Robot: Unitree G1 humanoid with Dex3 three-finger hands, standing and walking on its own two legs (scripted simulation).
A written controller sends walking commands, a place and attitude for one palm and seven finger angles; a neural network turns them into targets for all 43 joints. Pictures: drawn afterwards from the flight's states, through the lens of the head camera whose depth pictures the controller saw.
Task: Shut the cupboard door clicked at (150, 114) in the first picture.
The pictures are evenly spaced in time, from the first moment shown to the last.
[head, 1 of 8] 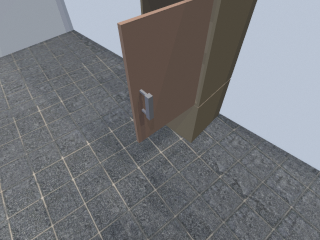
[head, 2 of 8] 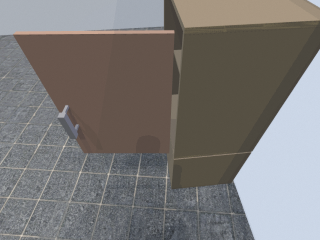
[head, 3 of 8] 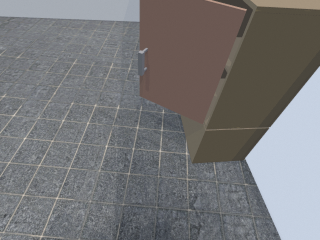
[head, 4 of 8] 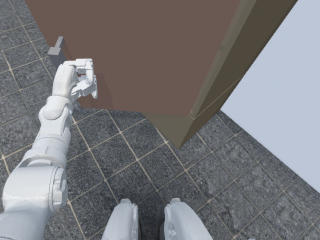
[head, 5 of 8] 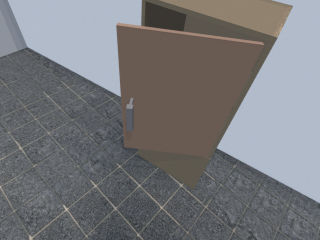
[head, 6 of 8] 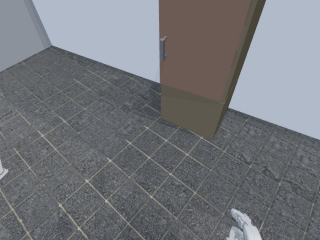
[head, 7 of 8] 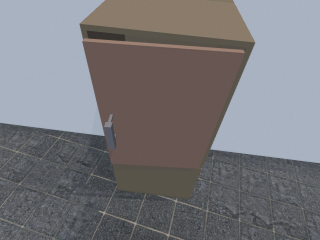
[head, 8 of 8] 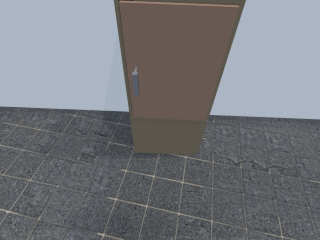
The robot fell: no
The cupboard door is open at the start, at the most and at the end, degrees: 84 84 0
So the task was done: yes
